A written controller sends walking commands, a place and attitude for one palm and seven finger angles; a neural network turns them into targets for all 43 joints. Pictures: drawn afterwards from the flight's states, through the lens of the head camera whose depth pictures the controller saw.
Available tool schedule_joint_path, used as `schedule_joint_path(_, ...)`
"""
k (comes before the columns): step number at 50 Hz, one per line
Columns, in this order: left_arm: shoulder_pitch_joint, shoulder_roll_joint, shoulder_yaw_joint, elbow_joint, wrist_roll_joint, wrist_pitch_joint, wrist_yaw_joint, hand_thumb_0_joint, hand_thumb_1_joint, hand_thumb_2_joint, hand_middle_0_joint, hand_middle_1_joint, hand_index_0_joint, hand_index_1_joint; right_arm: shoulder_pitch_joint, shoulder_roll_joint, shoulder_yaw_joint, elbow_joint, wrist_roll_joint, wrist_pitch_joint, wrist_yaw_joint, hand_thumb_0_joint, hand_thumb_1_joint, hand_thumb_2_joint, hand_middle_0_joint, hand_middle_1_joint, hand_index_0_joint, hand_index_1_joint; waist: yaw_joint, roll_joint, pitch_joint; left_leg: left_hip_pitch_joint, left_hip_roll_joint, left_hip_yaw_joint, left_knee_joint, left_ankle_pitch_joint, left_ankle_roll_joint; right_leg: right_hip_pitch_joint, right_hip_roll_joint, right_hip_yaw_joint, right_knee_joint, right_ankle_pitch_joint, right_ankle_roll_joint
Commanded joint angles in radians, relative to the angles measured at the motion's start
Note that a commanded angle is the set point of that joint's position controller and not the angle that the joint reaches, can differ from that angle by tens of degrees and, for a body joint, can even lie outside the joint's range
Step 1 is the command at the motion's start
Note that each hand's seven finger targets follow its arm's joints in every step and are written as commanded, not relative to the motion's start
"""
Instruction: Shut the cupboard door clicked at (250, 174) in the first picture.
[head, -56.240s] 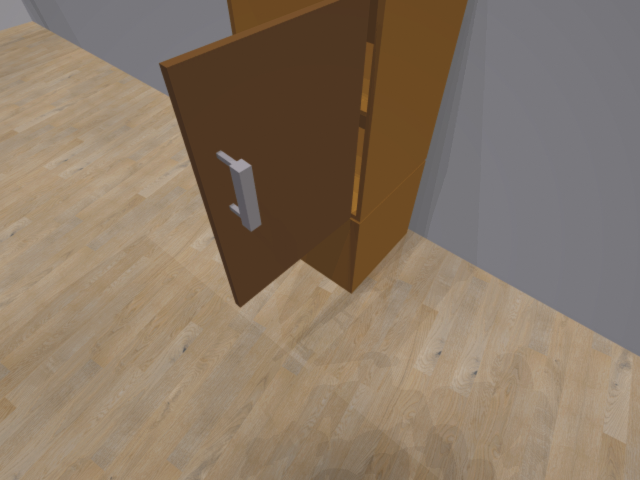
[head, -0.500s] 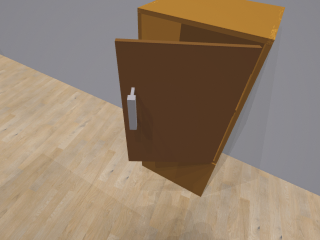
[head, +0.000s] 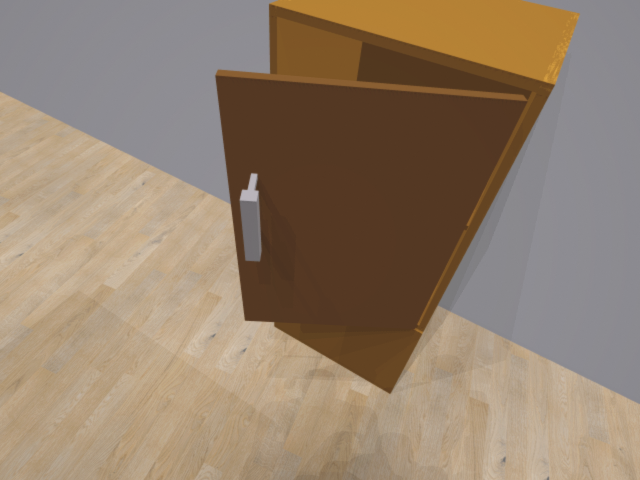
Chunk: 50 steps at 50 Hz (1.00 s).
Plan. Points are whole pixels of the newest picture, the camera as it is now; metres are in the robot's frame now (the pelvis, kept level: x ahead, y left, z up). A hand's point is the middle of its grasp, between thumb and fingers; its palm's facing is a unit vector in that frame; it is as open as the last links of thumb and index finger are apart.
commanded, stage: shuffle to correct the standing spot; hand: left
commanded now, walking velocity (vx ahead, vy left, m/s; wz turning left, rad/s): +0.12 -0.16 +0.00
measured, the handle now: (253, 218) +0.50 +0.14 +0.03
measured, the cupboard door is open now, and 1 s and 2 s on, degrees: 30 30 30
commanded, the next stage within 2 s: come to a stop and stand still in 0.30 s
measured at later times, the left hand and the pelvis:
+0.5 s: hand out of the picture +0.06 +0.12 -0.18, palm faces +0.09 -0.99 -0.14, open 7.3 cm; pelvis +0.06 -0.04 +0.00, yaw +3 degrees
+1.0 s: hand out of the picture +0.04 +0.12 -0.18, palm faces +0.07 -0.99 -0.16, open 7.3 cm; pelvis +0.05 -0.04 +0.00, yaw +1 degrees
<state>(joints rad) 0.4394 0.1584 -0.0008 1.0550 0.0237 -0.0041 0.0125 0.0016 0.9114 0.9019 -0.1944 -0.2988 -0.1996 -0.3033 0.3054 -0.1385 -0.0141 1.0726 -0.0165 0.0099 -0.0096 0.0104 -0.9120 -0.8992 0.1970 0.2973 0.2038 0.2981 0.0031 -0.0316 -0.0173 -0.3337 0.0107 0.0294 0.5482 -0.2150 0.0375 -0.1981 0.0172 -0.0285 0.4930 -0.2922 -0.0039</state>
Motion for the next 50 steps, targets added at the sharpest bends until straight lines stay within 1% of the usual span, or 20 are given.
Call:
schedule_joint_path(1,0.075,0.089,0.024,-0.023,-0.001,-0.01,0.01,0.0,0.9,0.9,-0.2,-0.3,-0.2,-0.3,0.018,-0.091,-0.023,-0.047,-0.002,-0.037,-0.018,0.0,-0.9,-0.9,0.2,0.3,0.2,0.3,-0.01,-0.067,0.097,-0.015,0.049,-0.032,-0.023,-0.13,0.006,-0.098,-0.137,0.159,-0.174,-0.117,-0.09)
schedule_joint_path(4,0.076,0.076,0.027,-0.021,0.001,-0.005,0.008,0.0,0.9,0.9,-0.2,-0.3,-0.2,-0.3,0.032,-0.089,-0.023,-0.03,-0.001,-0.042,-0.023,0.0,-0.9,-0.9,0.2,0.3,0.2,0.3,-0.014,0.008,0.12,0.006,0.079,-0.045,-0.035,-0.07,0.013,-0.117,-0.107,0.12,-0.118,-0.048,-0.084)
schedule_joint_path(8,0.069,0.041,0.031,-0.033,0.011,-0.003,0.001,0.0,0.9,0.9,-0.2,-0.3,-0.2,-0.3,0.103,-0.171,-0.053,-0.001,-0.003,-0.047,-0.041,0.0,-0.9,-0.9,0.2,0.3,0.2,0.3,-0.024,0.213,0.069,0.167,0.285,-0.316,-0.202,0.049,0.126,-0.221,-0.015,-0.036,0.128,-0.037,-0.029)
schedule_joint_path(10,0.017,0.032,0.036,-0.052,0.009,0.002,-0.002,0.0,0.9,0.9,-0.2,-0.3,-0.2,-0.3,0.116,-0.173,-0.058,0.001,-0.01,-0.042,-0.047,0.0,-0.9,-0.9,0.2,0.3,0.2,0.3,-0.034,0.199,0.078,0.176,0.334,-0.349,-0.215,0.178,0.173,-0.25,-0.028,-0.03,0.191,-0.167,-0.028)
schedule_joint_path(13,0.085,0.02,0.045,-0.028,0.006,-0.001,-0.008,0.0,0.9,0.9,-0.2,-0.3,-0.2,-0.3,0.038,-0.149,-0.051,-0.016,-0.007,-0.038,-0.046,0.0,-0.9,-0.9,0.2,0.3,0.2,0.3,0.029,0.116,0.042,0.008,0.233,-0.193,-0.105,0.153,0.1,0.016,-0.038,-0.036,-0.056,0.021,-0.028)
schedule_joint_path(14,0.104,0.045,0.052,-0.02,0.008,-0.001,-0.004,0.0,0.9,0.9,-0.2,-0.3,-0.2,-0.3,0.021,-0.118,-0.048,-0.025,-0.003,-0.038,-0.041,0.0,-0.9,-0.9,0.2,0.3,0.2,0.3,0.039,0.024,0.046,-0.125,0.158,-0.096,-0.033,0.027,0.05,0.137,-0.092,0.015,-0.115,0.056,-0.038)
schedule_joint_path(16,0.135,0.113,0.066,-0.016,0.013,-0.001,0.01,0.0,0.9,0.9,-0.2,-0.3,-0.2,-0.3,-0.038,-0.044,-0.034,-0.063,-0.002,-0.034,-0.036,0.0,-0.9,-0.9,0.2,0.3,0.2,0.3,0.066,-0.218,0.084,-0.279,-0.002,0.087,0.27,-0.294,-0.009,0.154,-0.306,0.23,-0.243,0.09,-0.147)
schedule_joint_path(17,0.12,0.098,0.06,-0.019,0.015,-0.002,0.016,0.0,0.9,0.9,-0.2,-0.3,-0.2,-0.3,-0.067,-0.055,-0.04,-0.07,-0.005,-0.025,-0.036,0.0,-0.9,-0.9,0.2,0.3,0.2,0.3,0.064,-0.168,0.131,-0.301,0.019,0.046,0.408,-0.333,-0.003,0.097,-0.343,0.258,-0.263,0.161,-0.192)
schedule_joint_path(19,0.076,0.073,0.053,-0.027,0.017,-0.006,0.028,0.0,0.9,0.9,-0.2,-0.3,-0.2,-0.3,-0.057,-0.027,-0.037,-0.062,-0.005,-0.024,-0.027,0.0,-0.9,-0.9,0.2,0.3,0.2,0.3,0.032,-0.032,0.129,-0.326,0.04,0.043,0.482,-0.309,-0.008,0.14,-0.322,0.16,-0.202,0.367,-0.241)
schedule_joint_path(22,0.05,0.067,0.041,-0.027,0.017,-0.012,0.035,0.0,0.9,0.9,-0.2,-0.3,-0.2,-0.3,-0.048,0.009,-0.021,-0.064,-0.004,-0.025,-0.017,0.0,-0.9,-0.9,0.2,0.3,0.2,0.3,0.024,-0.061,0.081,-0.206,0.026,0.081,0.281,-0.252,-0.018,0.143,-0.266,0.054,-0.121,0.62,-0.212)
schedule_joint_path(25,-0.004,0.054,0.026,-0.025,-0.004,-0.011,0.035,0.0,0.9,0.9,-0.2,-0.3,-0.2,-0.3,0.029,0.023,-0.002,-0.012,0.003,-0.029,-0.023,0.0,-0.9,-0.9,0.2,0.3,0.2,0.3,-0.018,-0.052,0.039,0.073,0.012,0.087,-0.054,0.061,-0.024,0.069,-0.185,-0.026,-0.026,0.638,-0.116)
schedule_joint_path(27,0.041,0.013,0.016,-0.022,-0.011,-0.012,0.036,0.0,0.9,0.9,-0.2,-0.3,-0.2,-0.3,0.063,-0.069,-0.01,0.002,0.002,-0.041,-0.033,0.0,-0.9,-0.9,0.2,0.3,0.2,0.3,-0.003,0.044,-0.02,0.26,0.184,-0.071,-0.073,0.585,0.05,-0.021,-0.132,-0.041,0.004,0.388,-0.016)
schedule_joint_path(28,0.056,-0.009,0.013,-0.023,-0.004,-0.007,0.043,0.0,0.9,0.9,-0.2,-0.3,-0.2,-0.3,0.057,-0.097,-0.016,-0.001,0.009,-0.038,-0.037,0.0,-0.9,-0.9,0.2,0.3,0.2,0.3,0.006,0.069,-0.015,0.255,0.254,-0.107,-0.058,0.747,0.092,-0.011,-0.11,-0.041,-0.018,0.197,0.004)
schedule_joint_path(29,0.046,0.001,0.012,-0.01,-0.008,0.002,0.046,0.0,0.9,0.9,-0.2,-0.3,-0.2,-0.3,0.025,-0.107,-0.01,0.005,0.013,-0.035,-0.043,0.0,-0.9,-0.9,0.2,0.3,0.2,0.3,0.009,0.18,0.009,0.222,0.266,-0.15,-0.101,0.787,0.117,0.008,-0.098,-0.05,-0.01,0.077,0.011)
schedule_joint_path(30,0.034,0.016,0.017,-0.007,-0.011,0.008,0.046,0.0,0.9,0.9,-0.2,-0.3,-0.2,-0.3,0.002,-0.103,-0.007,0.001,0.014,-0.032,-0.049,0.0,-0.9,-0.9,0.2,0.3,0.2,0.3,0.012,0.219,0.044,0.183,0.267,-0.166,-0.139,0.771,0.127,0.019,-0.094,-0.042,0.0,0.006,0.007)
schedule_joint_path(32,0.025,0.024,0.02,-0.003,-0.01,0.015,0.04,0.0,0.9,0.9,-0.2,-0.3,-0.2,-0.3,-0.034,-0.104,-0.011,-0.012,0.013,-0.03,-0.052,0.0,-0.9,-0.9,0.2,0.3,0.2,0.3,0.022,0.165,0.068,0.149,0.248,-0.161,-0.172,0.647,0.123,0.025,-0.099,-0.026,-0.012,-0.001,-0.002)
schedule_joint_path(36,0.025,0.036,0.027,-0.02,-0.001,0.009,0.038,0.0,0.9,0.9,-0.2,-0.3,-0.2,-0.3,-0.043,-0.106,-0.028,-0.033,0.014,-0.027,-0.048,0.0,-0.9,-0.9,0.2,0.3,0.2,0.3,0.008,0.044,-0.038,0.216,0.18,-0.073,-0.098,0.511,0.07,0.048,-0.132,-0.004,-0.089,0.292,-0.01)
schedule_joint_path(39,0.006,0.035,0.031,-0.043,0.002,0.006,0.039,0.0,0.9,0.9,-0.2,-0.3,-0.2,-0.3,-0.04,-0.089,-0.031,-0.036,0.01,-0.02,-0.043,0.0,-0.9,-0.9,0.2,0.3,0.2,0.3,-0.003,-0.003,-0.031,0.189,0.148,-0.033,-0.089,0.365,0.04,0.037,-0.154,0.018,-0.084,0.373,-0.026)
schedule_joint_path(45,-0.014,0.025,0.021,-0.041,-0.002,0.002,0.034,0.0,0.9,0.9,-0.2,-0.3,-0.2,-0.3,-0.062,-0.057,-0.015,-0.032,0.004,-0.008,-0.024,0.0,-0.9,-0.9,0.2,0.3,0.2,0.3,-0.002,-0.002,0.087,0.102,0.116,-0.043,-0.179,0.016,0.016,-0.022,-0.157,0.051,-0.179,0.067,-0.046)
schedule_joint_path(50,-0.009,0.033,0.012,-0.015,-0.005,-0.007,0.03,0.0,0.9,0.9,-0.2,-0.3,-0.2,-0.3,-0.031,-0.053,-0.004,-0.006,0.002,-0.008,-0.018,0.0,-0.9,-0.9,0.2,0.3,0.2,0.3,-0.004,0.009,0.12,0.114,0.106,-0.05,-0.219,-0.027,0.007,-0.046,-0.159,0.053,-0.237,-0.03,-0.048)
